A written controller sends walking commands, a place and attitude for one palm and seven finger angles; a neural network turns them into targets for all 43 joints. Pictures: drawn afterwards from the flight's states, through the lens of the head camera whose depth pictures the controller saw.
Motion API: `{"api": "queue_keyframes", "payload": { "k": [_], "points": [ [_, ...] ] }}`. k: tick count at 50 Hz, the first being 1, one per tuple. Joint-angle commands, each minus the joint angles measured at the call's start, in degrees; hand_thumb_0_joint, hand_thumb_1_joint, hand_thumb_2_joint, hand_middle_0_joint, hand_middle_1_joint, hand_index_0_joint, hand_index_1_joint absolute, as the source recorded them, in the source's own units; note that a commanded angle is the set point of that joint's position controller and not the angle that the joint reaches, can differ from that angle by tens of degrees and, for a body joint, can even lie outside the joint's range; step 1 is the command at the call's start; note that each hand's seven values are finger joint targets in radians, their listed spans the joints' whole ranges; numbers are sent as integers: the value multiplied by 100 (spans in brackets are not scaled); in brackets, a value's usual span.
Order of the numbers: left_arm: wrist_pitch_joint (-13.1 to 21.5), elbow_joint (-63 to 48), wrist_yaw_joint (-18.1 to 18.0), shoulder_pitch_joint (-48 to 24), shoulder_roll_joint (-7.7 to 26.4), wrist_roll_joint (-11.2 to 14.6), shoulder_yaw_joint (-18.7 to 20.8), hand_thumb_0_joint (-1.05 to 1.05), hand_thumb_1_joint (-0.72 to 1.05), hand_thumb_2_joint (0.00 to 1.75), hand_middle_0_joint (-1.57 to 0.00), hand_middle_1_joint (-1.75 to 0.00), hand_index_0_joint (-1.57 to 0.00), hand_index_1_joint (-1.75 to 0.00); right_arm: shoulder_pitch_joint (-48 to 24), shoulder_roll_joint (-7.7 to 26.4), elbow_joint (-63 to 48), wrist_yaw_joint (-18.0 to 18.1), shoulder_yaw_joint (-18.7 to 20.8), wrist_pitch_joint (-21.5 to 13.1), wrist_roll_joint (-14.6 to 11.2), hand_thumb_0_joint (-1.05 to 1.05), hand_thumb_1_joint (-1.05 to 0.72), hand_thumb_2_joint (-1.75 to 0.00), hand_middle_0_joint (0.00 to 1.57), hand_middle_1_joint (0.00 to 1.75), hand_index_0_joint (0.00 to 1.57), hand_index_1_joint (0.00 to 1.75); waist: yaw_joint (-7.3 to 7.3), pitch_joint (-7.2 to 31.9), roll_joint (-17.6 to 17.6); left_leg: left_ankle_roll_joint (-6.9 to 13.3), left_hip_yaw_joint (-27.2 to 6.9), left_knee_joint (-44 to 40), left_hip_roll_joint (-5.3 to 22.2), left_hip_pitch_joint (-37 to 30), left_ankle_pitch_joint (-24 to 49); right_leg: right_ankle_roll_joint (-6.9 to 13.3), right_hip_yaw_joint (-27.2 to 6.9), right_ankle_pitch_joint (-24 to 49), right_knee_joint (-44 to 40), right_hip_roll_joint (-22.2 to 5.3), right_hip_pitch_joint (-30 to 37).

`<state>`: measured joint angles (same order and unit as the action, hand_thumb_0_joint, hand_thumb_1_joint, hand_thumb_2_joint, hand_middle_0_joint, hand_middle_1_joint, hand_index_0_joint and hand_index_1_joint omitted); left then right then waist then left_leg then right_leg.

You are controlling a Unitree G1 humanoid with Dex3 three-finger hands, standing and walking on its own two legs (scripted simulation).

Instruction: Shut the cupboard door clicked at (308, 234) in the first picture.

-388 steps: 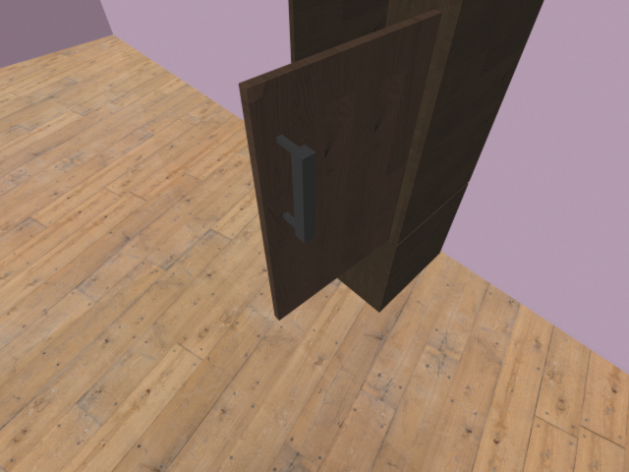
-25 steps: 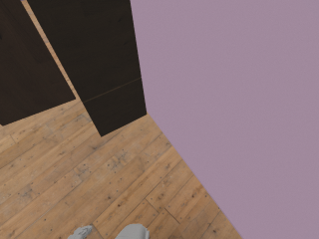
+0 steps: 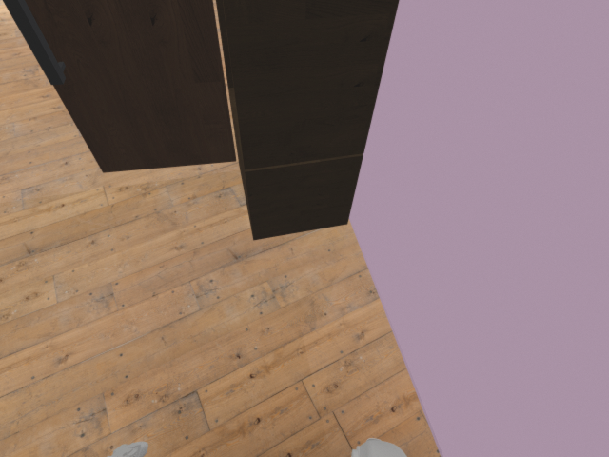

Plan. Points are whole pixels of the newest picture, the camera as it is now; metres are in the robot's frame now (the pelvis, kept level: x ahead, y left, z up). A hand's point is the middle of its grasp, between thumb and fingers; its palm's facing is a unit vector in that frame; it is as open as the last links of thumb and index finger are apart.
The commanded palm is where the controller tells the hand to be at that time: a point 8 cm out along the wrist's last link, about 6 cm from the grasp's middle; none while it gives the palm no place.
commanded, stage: turn to face it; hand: left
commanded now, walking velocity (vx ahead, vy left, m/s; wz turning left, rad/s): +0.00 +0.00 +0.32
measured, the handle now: (38, 34) +0.81 +0.60 +0.07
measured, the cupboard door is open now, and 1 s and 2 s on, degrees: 86 86 86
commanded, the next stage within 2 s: take the last steps up to it in 0.22 s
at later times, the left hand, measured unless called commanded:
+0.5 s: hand out of the picture -0.01 +0.18 -0.17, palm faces +0.26 -0.94 -0.21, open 7.3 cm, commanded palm none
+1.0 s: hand (156, 392) +0.21 +0.24 -0.16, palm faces +0.22 -0.96 -0.19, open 7.4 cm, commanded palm none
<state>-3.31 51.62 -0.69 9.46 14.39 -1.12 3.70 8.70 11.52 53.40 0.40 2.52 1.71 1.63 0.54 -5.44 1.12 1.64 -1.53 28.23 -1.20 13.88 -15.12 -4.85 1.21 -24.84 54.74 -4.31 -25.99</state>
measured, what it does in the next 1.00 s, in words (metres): walks ahead: right foot, then left foot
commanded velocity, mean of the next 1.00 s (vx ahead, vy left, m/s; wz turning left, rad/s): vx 0.21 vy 0.10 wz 0.19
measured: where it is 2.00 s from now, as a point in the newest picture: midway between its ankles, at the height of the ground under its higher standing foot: (228, 368)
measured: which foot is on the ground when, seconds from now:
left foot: down 0.00-0.12, up 0.14-0.52, down 0.54-1.00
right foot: up 0.00-0.10, down 0.12-0.54, up 0.56-1.00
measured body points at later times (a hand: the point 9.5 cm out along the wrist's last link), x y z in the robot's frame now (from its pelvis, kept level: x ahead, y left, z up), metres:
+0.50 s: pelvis +0.02 -0.01 +0.00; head +0.05 +0.00 +0.45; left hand -0.02 +0.23 -0.16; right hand +0.14 -0.24 -0.14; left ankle -0.02 +0.09 -0.72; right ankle +0.02 -0.14 -0.74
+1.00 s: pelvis +0.14 +0.05 -0.01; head +0.16 +0.04 +0.44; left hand +0.20 +0.29 -0.14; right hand +0.09 -0.18 -0.17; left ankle +0.00 +0.09 -0.74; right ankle +0.24 -0.03 -0.73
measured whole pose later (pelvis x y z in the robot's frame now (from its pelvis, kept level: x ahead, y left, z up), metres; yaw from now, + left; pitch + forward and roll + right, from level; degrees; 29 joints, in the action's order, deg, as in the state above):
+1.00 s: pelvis +0.14 +0.05 -0.01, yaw +14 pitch -1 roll +1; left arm 0.2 54.7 1.1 6.0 9.1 -1.7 2.5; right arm 25.8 8.0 65.2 1.1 1.1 -2.0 1.6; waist -2.3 -3.6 -0.4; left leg 4.2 3.2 21.2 -4.7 -2.5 -22.8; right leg 0.7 5.9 -14.9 37.0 -3.7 -24.2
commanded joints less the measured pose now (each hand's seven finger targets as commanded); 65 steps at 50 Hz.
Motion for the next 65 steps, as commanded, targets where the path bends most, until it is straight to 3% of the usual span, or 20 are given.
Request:
{"api": "queue_keyframes", "payload": {
  "k": [1,5,6,7,11,16,21,25,26,27,28,35,46,49,50,51,52,54,57,65],
  "points": [
    [183,-430,-21,78,238,49,25,0,90,90,-20,-30,-20,-30,213,1161,-283,56,321,-62,1,0,-90,-90,20,30,20,30,-149,736,-1006,799,-1219,-538,1370,-459,2909,65,189,39,-1037,238,503],
    [352,-217,-72,816,496,25,114,0,90,90,-20,-30,-20,-30,12,897,-339,13,302,-44,-87,0,-90,-90,20,30,20,30,217,755,-368,230,-991,358,760,695,1352,246,-117,1663,-3232,-110,2360],
    [418,-168,-124,968,979,-69,210,0,90,90,-20,-30,-20,-30,162,507,-416,-26,255,-54,-143,0,-90,-90,20,30,20,30,226,879,1261,-215,-104,1565,-110,1622,-612,787,-1636,2489,-3627,-1546,2953],
    [411,-235,-114,963,1186,-56,190,0,90,90,-20,-30,-20,-30,96,596,-496,-37,277,12,-135,0,-90,-90,20,30,20,30,264,776,1384,-280,-110,2784,-196,1458,-2163,1375,-1986,2815,-3831,-2431,2148],
    [468,-288,-126,337,515,2,51,0,90,90,-20,-30,-20,-30,74,528,-108,-86,274,113,-73,0,-90,-90,20,30,20,30,-55,431,962,-396,-195,4155,144,1659,-947,1219,-691,3164,-3659,-1397,1705],
    [497,-34,-134,765,535,-47,81,0,90,90,-20,-30,-20,-30,-92,253,6,-92,170,94,-103,0,-90,-90,20,30,20,30,107,586,815,-482,237,2645,124,1243,-1121,1238,-220,3907,-3485,-1353,2122],
    [505,248,-58,1098,797,-78,216,0,90,90,-20,-30,-20,-30,-334,255,-63,-150,102,-36,-90,0,-90,-90,20,30,20,30,343,503,974,-387,548,1379,160,1063,-1212,1313,-548,2276,-3702,-1698,2361],
    [453,303,21,801,809,-21,254,0,90,90,-20,-30,-20,-30,312,375,144,-139,94,-155,-69,0,-90,-90,20,30,20,30,-50,432,652,-214,865,-296,18,-645,-309,869,-11,611,-3242,-1422,1103],
    [415,212,59,648,617,11,232,0,90,90,-20,-30,-20,-30,733,717,229,-100,178,-194,-47,0,-90,-90,20,30,20,30,-311,509,-181,72,91,-770,544,-1481,-576,591,399,-20,-2381,-1021,189],
    [401,-22,124,471,228,29,158,0,90,90,-20,-30,-20,-30,1242,1287,282,-67,335,-180,33,0,-90,-90,20,30,20,30,-545,558,-1933,713,-1854,-1262,1895,-2076,-949,243,1094,-983,-665,-155,-1040],
    [398,-263,107,-201,191,-32,72,0,90,90,-20,-30,-20,-30,1719,1396,416,7,332,-177,30,0,-90,-90,20,30,20,30,-821,398,-1600,1290,-2497,-1678,2384,-1755,-984,340,601,-1183,435,-113,-1522],
    [389,233,167,225,107,-28,32,0,90,90,-20,-30,-20,-30,1249,659,437,99,41,-486,-76,0,-90,-90,20,30,20,30,-74,219,-650,995,-627,-1597,1342,-1311,2041,314,183,757,936,-298,-1183],
    [460,-185,152,-775,-148,-16,-38,0,90,90,-20,-30,-20,-30,1993,484,958,108,1,-490,-1,0,-90,-90,20,30,20,30,-247,-230,-551,1047,-501,-1444,1349,-1149,2438,494,483,819,-1320,-10,-335],
    [560,199,116,617,75,-28,64,0,90,90,-20,-30,-20,-30,1787,539,986,113,19,-496,-64,0,-90,-90,20,30,20,30,430,337,-177,659,-109,130,896,-544,3290,686,582,1359,-2424,229,1916],
    [636,452,63,1565,488,-55,183,0,90,90,-20,-30,-20,-30,1787,455,917,78,42,-533,-143,0,-90,-90,20,30,20,30,770,935,401,377,171,1510,488,559,2329,1020,-461,1348,-2779,-668,3630],
    [629,623,5,2187,1004,-39,316,0,90,90,-20,-30,-20,-30,2007,259,728,85,44,-556,-185,0,-90,-90,20,30,20,30,779,1547,1642,19,454,3403,-365,1914,-1530,1765,-3033,1855,-3522,-2533,4709],
    [601,534,-32,1830,988,49,330,0,90,90,-20,-30,-20,-30,1753,527,691,62,115,-447,-121,0,-90,-90,20,30,20,30,632,1077,977,28,-55,4383,41,2037,-1716,1984,-3358,691,-4137,-2863,3586],
    [590,334,-63,819,387,30,186,0,90,90,-20,-30,-20,-30,1067,202,583,-26,124,-321,-27,0,-90,-90,20,30,20,30,272,-204,562,-19,-237,4541,585,2273,-676,1572,-2264,-706,-4553,-2276,1508],
    [695,390,-49,601,-8,-22,81,0,90,90,-20,-30,-20,-30,1487,-156,761,-111,99,-151,27,0,-90,-90,20,30,20,30,-82,68,741,-248,123,3813,690,1655,9,1127,-682,117,-4678,-1555,854],
    [799,664,68,883,409,-71,181,0,90,90,-20,-30,-20,-30,589,-133,269,-276,103,-309,-3,0,-90,-90,20,30,20,30,124,122,748,-402,664,1037,578,1288,448,1146,37,848,-4488,-1411,1431]
  ]
}}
